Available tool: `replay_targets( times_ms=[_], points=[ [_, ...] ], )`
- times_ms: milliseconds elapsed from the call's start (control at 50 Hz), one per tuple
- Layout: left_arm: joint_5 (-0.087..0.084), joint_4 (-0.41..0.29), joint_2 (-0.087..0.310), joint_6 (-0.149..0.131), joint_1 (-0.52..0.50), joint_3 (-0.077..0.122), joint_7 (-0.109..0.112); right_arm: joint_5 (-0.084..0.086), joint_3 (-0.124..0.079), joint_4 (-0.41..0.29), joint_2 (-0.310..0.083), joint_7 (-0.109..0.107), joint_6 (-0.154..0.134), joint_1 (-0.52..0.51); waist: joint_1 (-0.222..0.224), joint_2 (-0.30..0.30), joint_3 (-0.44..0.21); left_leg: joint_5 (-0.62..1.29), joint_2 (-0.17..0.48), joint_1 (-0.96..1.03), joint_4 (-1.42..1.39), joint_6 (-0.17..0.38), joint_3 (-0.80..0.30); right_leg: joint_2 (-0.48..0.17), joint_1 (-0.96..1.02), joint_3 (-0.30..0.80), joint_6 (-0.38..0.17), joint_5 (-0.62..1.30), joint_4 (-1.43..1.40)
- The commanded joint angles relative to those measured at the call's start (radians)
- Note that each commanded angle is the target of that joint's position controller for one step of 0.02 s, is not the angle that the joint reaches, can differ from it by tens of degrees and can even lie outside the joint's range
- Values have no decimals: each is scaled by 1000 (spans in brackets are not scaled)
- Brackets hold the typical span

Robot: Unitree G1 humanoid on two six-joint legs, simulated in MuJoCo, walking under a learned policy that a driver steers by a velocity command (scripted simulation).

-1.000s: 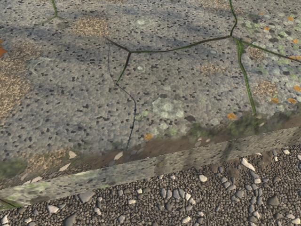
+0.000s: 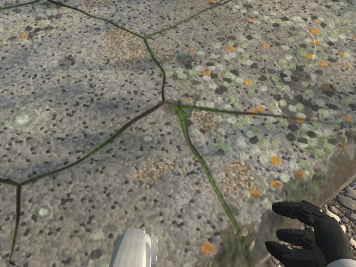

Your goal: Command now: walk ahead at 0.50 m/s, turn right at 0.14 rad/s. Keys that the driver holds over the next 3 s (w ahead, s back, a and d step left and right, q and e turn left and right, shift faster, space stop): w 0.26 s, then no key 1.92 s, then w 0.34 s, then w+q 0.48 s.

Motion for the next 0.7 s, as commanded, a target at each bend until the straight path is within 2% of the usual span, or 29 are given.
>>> replay_targets(
  times_ms=[20, 40, 60, 80, 100, 120, 140, 160, 180, 220, 240, 260, 280, 320, 340, 360, 380, 400, 440, 480, 520, 560, 580, 600, 620, 640, 660, 680, 700],
  points=[
    [-59, -53, 132, 26, -102, 12, -2, -6, 43, -182, 18, 27, -10, -105, -127, 147, 18, 298, -11, 438, -474, 58, 92, -222, -375, -140, -70, 969, -147],
    [-90, -109, 204, 20, -145, 34, -28, 1, 2, -68, -48, 38, 1, 147, -176, 106, -178, 551, -103, 998, -491, 35, 190, -207, -589, -127, -110, 1453, -25],
    [-102, -114, 314, -1, -162, 59, -45, 21, -38, 13, -89, 32, 16, 393, -319, -11, -349, 560, -143, 1293, -508, 27, 150, -239, -564, -127, -97, 1813, 210],
    [-115, -110, 364, -20, -193, 92, -46, 1, -86, 98, -182, 21, 32, 612, -428, 0, -429, 407, -134, 1355, -727, 54, 3, -229, -483, -94, -55, 1859, 574],
    [-112, -132, 233, -33, -230, 72, -73, -23, -127, 169, -346, 10, 27, 672, -400, 389, -436, 500, 74, 1328, -1131, 170, -486, 36, -567, -79, 6, 738, 1120],
    [-38, -160, 128, -38, -169, 61, -99, 5, -128, 170, -363, 0, 44, 566, -274, 496, -502, 729, 190, 1255, -1458, 189, -967, 191, -636, 57, 3, 128, 1478],
    [-17, -187, 49, -25, -99, 44, -107, 45, -129, 169, -316, 10, 33, 392, -126, 335, -383, 464, 224, 1145, -1489, 175, -1014, 124, -728, 92, -10, 132, 1591],
    [-7, -206, 35, -13, -125, 33, -110, 54, -110, 197, -228, 12, 23, 286, -73, 193, -204, 273, 191, 998, -1478, 168, -933, 64, -802, -19, -19, 164, 1592],
    [12, -231, -28, 2, -168, 11, -100, 38, -94, 248, -142, 11, 7, 255, -32, 97, -39, 230, 158, 837, -1445, 122, -803, 22, -865, -32, -36, 153, 1541],
    [-2, -277, -74, 33, -236, -12, -71, 6, -69, 316, -22, 13, -27, 280, -14, 49, 37, 291, 125, 686, -1440, 65, -572, -4, -889, -24, -48, 110, 1505],
    [-16, -309, -95, 42, -271, -21, -57, 6, -67, 354, -8, 15, -44, 329, -9, 111, 47, 361, 131, 684, -1447, 72, -511, -3, -944, -28, -48, 62, 1531],
    [11, -290, -87, 15, -281, -62, -118, -29, -44, 362, -11, 31, -92, 316, -59, 137, -8, 276, 62, 739, -1439, 86, -507, 13, -1128, 162, -109, 295, 1567],
    [17, -296, -53, 2, -293, -48, -123, -33, -45, 372, -18, 32, -105, 313, -39, 118, -21, 319, 59, 768, -1479, 81, -463, 21, -1163, 141, -125, 333, 1511],
    [3, -333, 33, -26, -369, -38, -119, -55, -51, 353, -54, 45, -109, 232, -5, 50, -55, 457, 20, 762, -1547, 53, -256, 27, -1129, 33, -124, 392, 1348],
    [-8, -373, 78, -30, -419, -25, -120, -53, -65, 326, -103, 55, -110, 216, -13, 62, -78, 569, 17, 718, -1605, 58, -153, 20, -1007, -72, -90, 385, 1226],
    [-24, -415, 84, -26, -538, -20, -116, -55, -62, 337, -106, 58, -107, 268, -48, 69, -68, 714, 45, 744, -1662, 64, -158, -27, -1014, -123, -34, 367, 1167],
    [-24, -399, 36, -20, -510, -26, -126, -38, -40, 322, -61, 64, -120, 266, -19, 90, -93, 951, 31, 771, -1634, 7, -114, -47, -947, -130, -10, 417, 1151],
    [-6, -397, 12, -36, -470, -28, -134, -12, -28, 305, -48, 63, -146, 295, 1, 108, -96, 1251, 26, 812, -1592, -34, -82, -79, -885, -143, 36, 433, 1053],
    [2, -425, 4, -40, -598, -35, -148, 30, -60, 314, -148, 35, -171, 442, -87, 93, -85, 1276, -13, 955, -1593, -85, -29, -47, -830, -225, 84, 449, 753],
    [1, -431, 23, -28, -628, -19, -152, 9, -96, 324, -241, 46, -160, 536, -96, 143, -42, 1384, -18, 956, -1589, -93, -23, 29, -660, -291, 81, 508, 594],
    [-16, -405, 82, -28, -544, 13, -130, 24, -125, 286, -299, 63, -154, 479, -26, 144, -15, 1615, 38, 1071, -1495, -139, -55, 45, -623, -258, 72, 489, 490],
    [-32, -263, 151, -48, -191, 39, -84, 49, -121, 235, -283, 73, -144, 332, 109, 95, -89, 1783, 17, 1096, -1255, -257, -50, 3, -366, -226, -7, 746, 238],
    [-9, -192, 135, -56, 27, 40, -54, 33, -84, 233, -171, 89, -137, 373, 144, -97, -341, 1145, -24, 912, -844, -291, -75, -201, 68, -95, -170, 1103, 384],
    [9, -236, 132, -48, -11, 30, -61, -10, -54, 265, -11, 97, -142, 664, -6, -271, -637, 189, -135, 652, -528, -345, -163, -462, 422, 278, -485, 1631, 512],
    [37, -250, 199, -44, -83, 63, -54, 30, -80, 232, -106, 92, -129, 591, 26, -33, -454, 291, -140, 515, -400, -314, -214, -506, 252, 472, -468, 1291, 340],
    [13, -279, 155, -39, -280, 57, -55, 23, -107, 198, -212, 76, -107, 400, 0, 59, -247, 360, -101, 435, -413, -271, -170, -430, 1, 286, -360, 985, 277],
    [-30, -326, 59, -35, -463, 14, -66, -22, -110, 195, -212, 57, -93, 421, -100, 52, -227, 421, -22, 530, -586, -227, -146, -359, -212, 179, -289, 769, 219],
    [-53, -349, -46, -43, -550, -28, -88, -60, -89, 227, -152, 54, -92, 453, -168, 31, -153, 419, 49, 684, -765, -214, -153, -274, -435, 75, -225, 692, 182],
    [-61, -352, -38, -36, -576, -26, -104, -62, -74, 257, -100, 68, -85, 497, -213, -11, -129, 401, 56, 897, -819, -234, -97, -208, -668, -2, -175, 640, 159]
  ],
)
Next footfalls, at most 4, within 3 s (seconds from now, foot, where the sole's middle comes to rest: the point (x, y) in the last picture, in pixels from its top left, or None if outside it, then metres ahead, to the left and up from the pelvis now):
0.08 left None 0.26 0.16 -0.58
0.56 right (185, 209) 0.58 0.02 -0.58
0.84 left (106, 217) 0.53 0.28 -0.58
2.90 left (119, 117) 0.95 0.31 -0.58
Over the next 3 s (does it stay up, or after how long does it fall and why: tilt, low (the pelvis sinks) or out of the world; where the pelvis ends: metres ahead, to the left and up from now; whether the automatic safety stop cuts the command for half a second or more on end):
stays up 0.84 0.22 0.18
